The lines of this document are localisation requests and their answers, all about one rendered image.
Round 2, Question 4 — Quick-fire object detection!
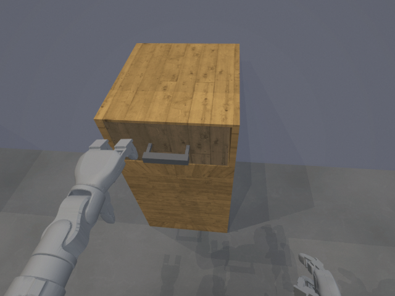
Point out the left robot hand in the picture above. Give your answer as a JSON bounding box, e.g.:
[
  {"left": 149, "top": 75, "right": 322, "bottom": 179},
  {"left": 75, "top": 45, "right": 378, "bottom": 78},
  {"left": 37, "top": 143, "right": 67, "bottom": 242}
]
[{"left": 74, "top": 139, "right": 138, "bottom": 224}]

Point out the right robot hand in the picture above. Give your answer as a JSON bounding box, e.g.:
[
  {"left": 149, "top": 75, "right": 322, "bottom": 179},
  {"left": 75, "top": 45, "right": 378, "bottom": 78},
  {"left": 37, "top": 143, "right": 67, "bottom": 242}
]
[{"left": 294, "top": 253, "right": 341, "bottom": 296}]

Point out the handle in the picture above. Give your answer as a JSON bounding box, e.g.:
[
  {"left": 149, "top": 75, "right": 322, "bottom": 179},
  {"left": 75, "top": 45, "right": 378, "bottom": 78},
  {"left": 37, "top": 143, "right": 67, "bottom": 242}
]
[{"left": 142, "top": 143, "right": 190, "bottom": 165}]

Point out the robot left forearm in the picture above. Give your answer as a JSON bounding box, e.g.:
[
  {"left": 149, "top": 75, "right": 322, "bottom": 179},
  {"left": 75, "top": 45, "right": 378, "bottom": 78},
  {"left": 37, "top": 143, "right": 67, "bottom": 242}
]
[{"left": 4, "top": 184, "right": 106, "bottom": 296}]

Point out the cabinet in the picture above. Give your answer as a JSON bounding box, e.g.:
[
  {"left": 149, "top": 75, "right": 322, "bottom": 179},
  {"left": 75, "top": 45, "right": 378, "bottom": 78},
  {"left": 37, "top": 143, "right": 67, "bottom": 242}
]
[{"left": 94, "top": 43, "right": 240, "bottom": 233}]

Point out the drawer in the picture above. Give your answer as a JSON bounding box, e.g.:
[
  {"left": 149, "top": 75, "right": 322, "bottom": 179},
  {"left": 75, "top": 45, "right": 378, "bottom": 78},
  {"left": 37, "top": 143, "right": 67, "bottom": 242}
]
[{"left": 103, "top": 121, "right": 230, "bottom": 166}]

